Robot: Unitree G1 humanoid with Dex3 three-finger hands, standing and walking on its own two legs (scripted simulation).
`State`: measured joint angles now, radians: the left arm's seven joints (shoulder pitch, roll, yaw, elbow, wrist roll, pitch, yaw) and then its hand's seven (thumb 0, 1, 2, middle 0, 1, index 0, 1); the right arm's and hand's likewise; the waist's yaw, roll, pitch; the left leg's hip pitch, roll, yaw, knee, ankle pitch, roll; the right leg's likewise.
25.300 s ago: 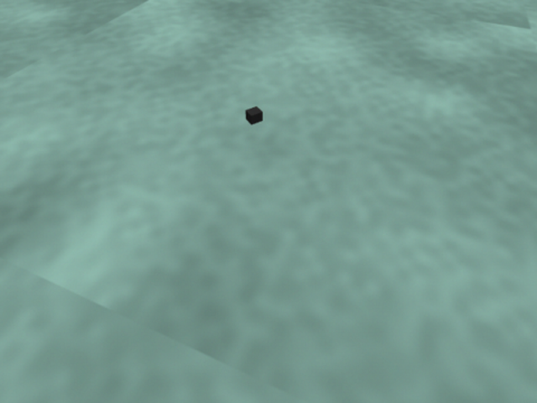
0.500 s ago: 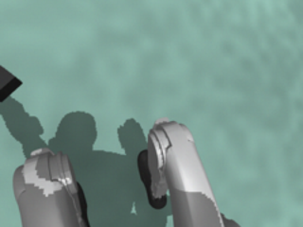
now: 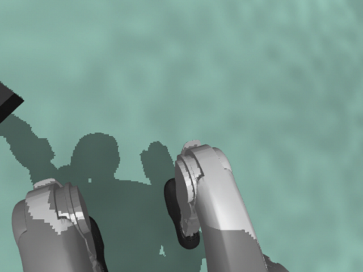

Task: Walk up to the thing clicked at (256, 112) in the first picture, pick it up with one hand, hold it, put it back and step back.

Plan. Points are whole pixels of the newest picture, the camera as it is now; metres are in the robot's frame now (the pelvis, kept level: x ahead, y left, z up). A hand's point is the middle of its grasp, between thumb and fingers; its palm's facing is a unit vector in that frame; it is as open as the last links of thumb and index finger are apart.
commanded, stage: rise first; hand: left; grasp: from above
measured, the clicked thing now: out of the picture +0.52 +0.30 -0.29
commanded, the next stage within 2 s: none
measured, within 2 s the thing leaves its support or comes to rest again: neither
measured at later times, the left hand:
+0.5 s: hand out of the picture +0.49 +0.34 -0.17, palm faces -0.25 -0.32 -0.91, open 13.6 cm
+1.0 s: hand out of the picture +0.50 +0.33 -0.17, palm faces -0.26 -0.31 -0.91, open 13.7 cm
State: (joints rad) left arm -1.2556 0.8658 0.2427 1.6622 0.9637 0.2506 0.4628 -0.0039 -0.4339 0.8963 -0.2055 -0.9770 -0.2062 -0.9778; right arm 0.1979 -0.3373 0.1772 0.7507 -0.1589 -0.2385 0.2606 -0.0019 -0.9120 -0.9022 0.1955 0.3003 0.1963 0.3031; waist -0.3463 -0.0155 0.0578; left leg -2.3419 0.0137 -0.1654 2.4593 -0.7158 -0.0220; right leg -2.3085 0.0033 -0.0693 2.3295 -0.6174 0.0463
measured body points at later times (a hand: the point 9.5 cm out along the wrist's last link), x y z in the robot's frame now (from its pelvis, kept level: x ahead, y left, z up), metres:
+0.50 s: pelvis +0.00 +0.00 +0.00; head +0.27 +0.08 +0.35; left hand +0.50 +0.35 -0.11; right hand +0.01 -0.25 -0.08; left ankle +0.07 +0.13 -0.28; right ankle +0.11 -0.13 -0.28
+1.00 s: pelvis +0.00 +0.00 +0.00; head +0.27 +0.07 +0.35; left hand +0.51 +0.34 -0.12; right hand -0.01 -0.25 -0.08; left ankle +0.07 +0.13 -0.28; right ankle +0.11 -0.13 -0.28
